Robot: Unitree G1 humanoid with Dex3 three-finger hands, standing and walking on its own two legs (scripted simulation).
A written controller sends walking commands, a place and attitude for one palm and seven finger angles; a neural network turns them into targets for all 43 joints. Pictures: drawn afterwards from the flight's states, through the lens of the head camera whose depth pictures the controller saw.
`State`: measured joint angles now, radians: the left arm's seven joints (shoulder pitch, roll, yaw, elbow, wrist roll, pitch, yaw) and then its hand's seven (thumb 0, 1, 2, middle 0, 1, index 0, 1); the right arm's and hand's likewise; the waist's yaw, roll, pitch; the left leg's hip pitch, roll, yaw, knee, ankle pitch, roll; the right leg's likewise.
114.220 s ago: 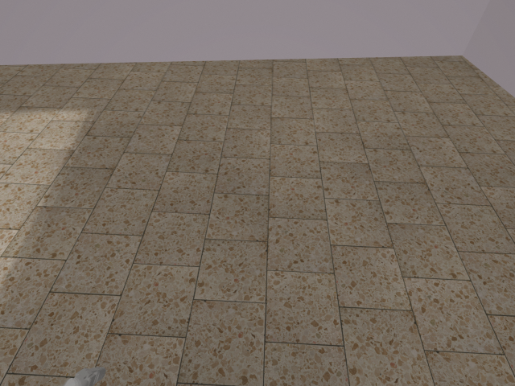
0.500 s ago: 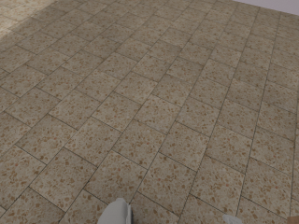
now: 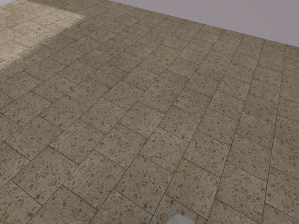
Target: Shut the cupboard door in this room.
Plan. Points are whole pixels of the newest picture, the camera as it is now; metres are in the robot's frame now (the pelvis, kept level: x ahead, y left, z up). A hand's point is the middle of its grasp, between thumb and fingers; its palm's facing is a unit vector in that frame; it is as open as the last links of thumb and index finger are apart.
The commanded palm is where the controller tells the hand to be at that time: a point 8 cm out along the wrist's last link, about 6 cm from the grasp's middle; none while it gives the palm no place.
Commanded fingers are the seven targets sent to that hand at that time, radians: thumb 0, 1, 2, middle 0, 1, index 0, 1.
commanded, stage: turn to face it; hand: left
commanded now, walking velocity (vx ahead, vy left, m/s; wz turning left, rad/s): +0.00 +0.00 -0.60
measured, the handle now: out of the picture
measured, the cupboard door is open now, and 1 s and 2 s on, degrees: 8 8 8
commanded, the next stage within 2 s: none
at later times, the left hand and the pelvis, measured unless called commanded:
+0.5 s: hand (92, 215) +0.17 +0.18 -0.17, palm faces -0.19 -0.96 -0.23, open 7.3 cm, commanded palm none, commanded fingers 0.00 0.90 0.90 -0.20 -0.30 -0.20 -0.30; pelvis +0.08 -0.01 +0.00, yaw -16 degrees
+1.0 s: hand (123, 166) +0.33 +0.10 -0.16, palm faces -0.57 -0.78 -0.26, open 7.4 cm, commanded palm none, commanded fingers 0.00 0.90 0.90 -0.20 -0.30 -0.20 -0.30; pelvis +0.10 +0.00 -0.01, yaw -36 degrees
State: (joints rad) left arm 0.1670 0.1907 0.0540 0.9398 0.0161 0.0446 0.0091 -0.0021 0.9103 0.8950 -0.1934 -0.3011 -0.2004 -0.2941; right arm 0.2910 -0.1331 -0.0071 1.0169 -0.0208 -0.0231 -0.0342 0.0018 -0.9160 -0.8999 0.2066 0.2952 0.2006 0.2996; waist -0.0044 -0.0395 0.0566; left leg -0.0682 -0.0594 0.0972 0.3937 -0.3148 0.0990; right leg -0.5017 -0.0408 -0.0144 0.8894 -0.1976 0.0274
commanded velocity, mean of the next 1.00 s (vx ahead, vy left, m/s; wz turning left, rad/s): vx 0.00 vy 0.00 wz -0.60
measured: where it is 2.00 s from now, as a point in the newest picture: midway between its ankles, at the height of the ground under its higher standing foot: outside the picture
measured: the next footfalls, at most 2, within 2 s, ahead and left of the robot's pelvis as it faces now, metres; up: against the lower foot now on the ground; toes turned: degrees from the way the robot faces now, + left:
right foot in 0.14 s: +0.08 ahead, -0.12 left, +0.00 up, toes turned -9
left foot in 0.58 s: +0.20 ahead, +0.11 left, +0.00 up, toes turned -18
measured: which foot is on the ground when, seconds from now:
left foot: down 0.00-0.14, up 0.16-0.56, down 0.58-1.00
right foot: up 0.00-0.12, down 0.14-0.58, up 0.60-0.98, down 1.00-1.00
